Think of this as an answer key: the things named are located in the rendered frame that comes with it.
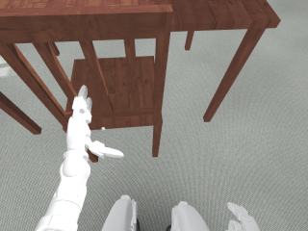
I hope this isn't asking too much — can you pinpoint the robot thigh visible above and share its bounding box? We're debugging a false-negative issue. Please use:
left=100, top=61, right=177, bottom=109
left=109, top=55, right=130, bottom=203
left=171, top=204, right=210, bottom=231
left=101, top=198, right=138, bottom=231

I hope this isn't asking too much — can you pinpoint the table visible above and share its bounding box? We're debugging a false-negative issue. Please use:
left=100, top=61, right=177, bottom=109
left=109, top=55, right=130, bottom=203
left=0, top=0, right=281, bottom=135

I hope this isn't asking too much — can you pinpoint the robot left hand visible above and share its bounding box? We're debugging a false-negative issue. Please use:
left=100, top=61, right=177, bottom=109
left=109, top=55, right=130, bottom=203
left=66, top=85, right=124, bottom=159

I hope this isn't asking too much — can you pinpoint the robot right hand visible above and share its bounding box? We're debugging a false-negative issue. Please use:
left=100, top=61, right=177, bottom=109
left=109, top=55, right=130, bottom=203
left=226, top=202, right=261, bottom=231

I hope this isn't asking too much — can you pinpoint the left robot forearm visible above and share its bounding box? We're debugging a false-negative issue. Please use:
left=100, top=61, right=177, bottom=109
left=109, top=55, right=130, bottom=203
left=35, top=149, right=90, bottom=231

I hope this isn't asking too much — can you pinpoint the left robot thigh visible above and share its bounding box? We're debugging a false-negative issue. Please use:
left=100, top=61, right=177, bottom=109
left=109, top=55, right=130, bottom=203
left=101, top=198, right=138, bottom=231

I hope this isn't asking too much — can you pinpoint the right robot thigh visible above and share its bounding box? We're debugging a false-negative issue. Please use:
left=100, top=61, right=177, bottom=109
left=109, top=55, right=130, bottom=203
left=171, top=204, right=210, bottom=231

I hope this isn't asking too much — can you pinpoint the chair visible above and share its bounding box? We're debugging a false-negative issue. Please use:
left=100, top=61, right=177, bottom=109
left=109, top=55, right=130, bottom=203
left=0, top=4, right=173, bottom=163

